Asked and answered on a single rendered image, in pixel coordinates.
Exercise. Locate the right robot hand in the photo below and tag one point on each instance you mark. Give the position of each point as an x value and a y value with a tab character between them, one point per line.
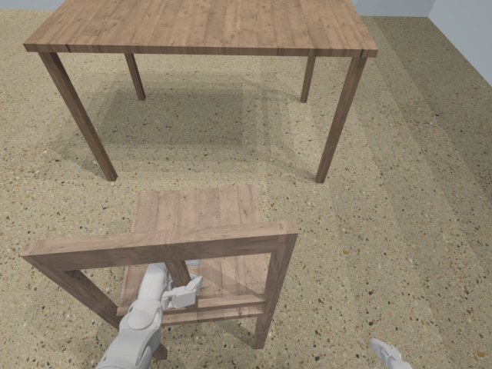
389	355

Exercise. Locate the chair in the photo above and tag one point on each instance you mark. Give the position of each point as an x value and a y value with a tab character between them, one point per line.
220	225

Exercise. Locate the left robot hand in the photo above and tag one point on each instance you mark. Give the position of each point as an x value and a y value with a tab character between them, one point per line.
158	284

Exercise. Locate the left robot forearm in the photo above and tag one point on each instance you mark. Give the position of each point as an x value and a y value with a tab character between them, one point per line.
139	336

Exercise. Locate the table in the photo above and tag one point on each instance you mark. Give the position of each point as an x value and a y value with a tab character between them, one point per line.
313	28

